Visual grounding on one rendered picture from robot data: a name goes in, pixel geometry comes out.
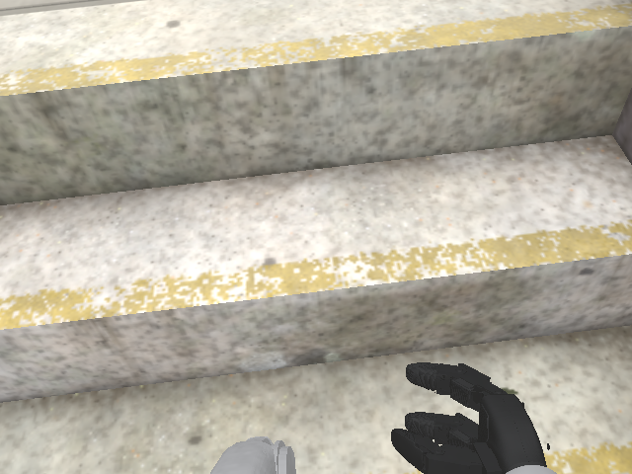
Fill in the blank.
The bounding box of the robot left shin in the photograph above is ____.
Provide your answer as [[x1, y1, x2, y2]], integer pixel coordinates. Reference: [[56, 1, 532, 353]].
[[246, 436, 274, 445]]

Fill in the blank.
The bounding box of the robot right hand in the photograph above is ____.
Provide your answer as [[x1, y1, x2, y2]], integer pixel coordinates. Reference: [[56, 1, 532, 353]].
[[391, 362, 550, 474]]

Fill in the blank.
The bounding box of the left robot thigh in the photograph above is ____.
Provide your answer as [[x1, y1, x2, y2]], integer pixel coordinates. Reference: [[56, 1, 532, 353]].
[[210, 438, 296, 474]]

